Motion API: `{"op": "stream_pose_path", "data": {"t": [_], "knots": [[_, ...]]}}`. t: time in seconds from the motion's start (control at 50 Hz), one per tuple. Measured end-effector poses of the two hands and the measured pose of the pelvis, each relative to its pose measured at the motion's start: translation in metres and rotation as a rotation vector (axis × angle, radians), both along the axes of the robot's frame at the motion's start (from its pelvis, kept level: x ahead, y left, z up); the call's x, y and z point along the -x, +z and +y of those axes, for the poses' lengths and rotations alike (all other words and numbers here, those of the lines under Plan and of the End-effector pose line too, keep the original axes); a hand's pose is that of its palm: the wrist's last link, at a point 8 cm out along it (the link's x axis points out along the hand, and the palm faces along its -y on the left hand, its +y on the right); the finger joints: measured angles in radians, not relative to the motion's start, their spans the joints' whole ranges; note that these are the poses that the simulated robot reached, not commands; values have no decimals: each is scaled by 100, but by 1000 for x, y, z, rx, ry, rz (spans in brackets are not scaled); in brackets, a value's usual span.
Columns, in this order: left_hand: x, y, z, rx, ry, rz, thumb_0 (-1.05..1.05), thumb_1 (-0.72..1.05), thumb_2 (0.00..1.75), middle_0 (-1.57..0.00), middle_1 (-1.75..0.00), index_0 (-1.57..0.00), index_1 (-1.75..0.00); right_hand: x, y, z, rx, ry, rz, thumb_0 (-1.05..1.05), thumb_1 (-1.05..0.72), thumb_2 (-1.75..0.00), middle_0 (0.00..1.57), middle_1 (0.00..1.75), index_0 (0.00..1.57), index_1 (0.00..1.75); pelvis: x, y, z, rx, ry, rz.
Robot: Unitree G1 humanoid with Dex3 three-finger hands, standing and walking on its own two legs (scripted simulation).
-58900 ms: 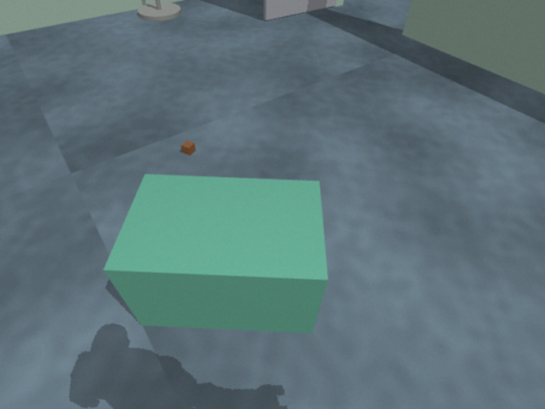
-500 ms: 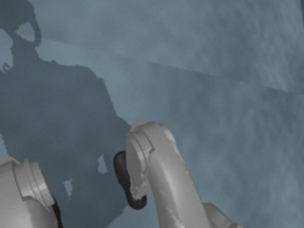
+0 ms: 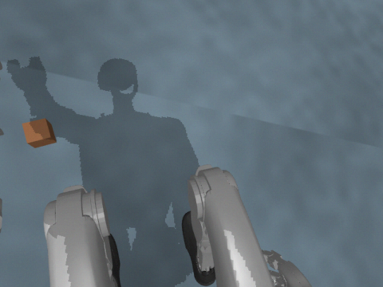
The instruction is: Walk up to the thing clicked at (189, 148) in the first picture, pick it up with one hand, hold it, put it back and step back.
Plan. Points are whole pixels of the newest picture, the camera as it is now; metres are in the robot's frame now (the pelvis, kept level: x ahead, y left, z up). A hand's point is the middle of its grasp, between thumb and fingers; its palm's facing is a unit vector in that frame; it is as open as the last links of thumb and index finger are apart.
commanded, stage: withdraw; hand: left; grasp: from above
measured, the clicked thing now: (40, 133) +0.48 +0.31 -0.31
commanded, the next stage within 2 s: home in 0.48 s
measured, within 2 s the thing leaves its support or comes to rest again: neither
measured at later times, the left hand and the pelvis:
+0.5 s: hand (17, 125) +0.46 +0.31 -0.17, palm faces -0.45 -0.06 -0.89, open 13.9 cm; pelvis -0.01 +0.00 -0.01, yaw +2 degrees
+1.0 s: hand out of the picture +0.40 +0.30 -0.04, palm faces -0.34 -0.36 -0.87, open 10.7 cm; pelvis +0.00 +0.00 +0.07, yaw +5 degrees
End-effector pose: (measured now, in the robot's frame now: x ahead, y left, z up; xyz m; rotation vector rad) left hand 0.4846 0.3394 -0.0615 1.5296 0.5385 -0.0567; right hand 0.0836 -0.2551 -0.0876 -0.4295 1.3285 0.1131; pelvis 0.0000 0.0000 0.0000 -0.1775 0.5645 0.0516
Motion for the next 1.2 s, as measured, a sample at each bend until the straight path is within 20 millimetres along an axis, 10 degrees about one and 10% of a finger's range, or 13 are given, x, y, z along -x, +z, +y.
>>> {"op": "stream_pose_path", "data": {"t": [0.18, 0.6, 0.88, 1.2], "knots": [[18, 24, -5, 66, -58, 138, 0, -52, 101, -9, -101, -8, -102, 8, 24, -11, 78, -39, 28, 1, -91, -91, 20, 29, 20, 30, 9, 26, -3, -20, 28, 4], [7, -49, -35, 55, -179, -9, 0, -45, 96, -12, -99, -13, -98, 46, -3, -8, 153, -60, 113, 1, -90, -90, 20, 29, 20, 30, 11, -14, -2, -14, 20, -6], [30, 25, -24, 99, 12, 33, 0, -8, 84, -21, -66, -20, -65, 24, 6, 6, 6, -149, 64, 1, -90, -90, 20, 29, 20, 30, -1, 29, -4, -45, 27, 58], [170, 149, -27, 561, 287, -29, 0, 78, 86, -21, -32, -21, -32, -105, 141, 4, 36, -71, -296, 1, -91, -90, 20, 29, 20, 30, -3, 149, -2, -68, 75, -4]]}}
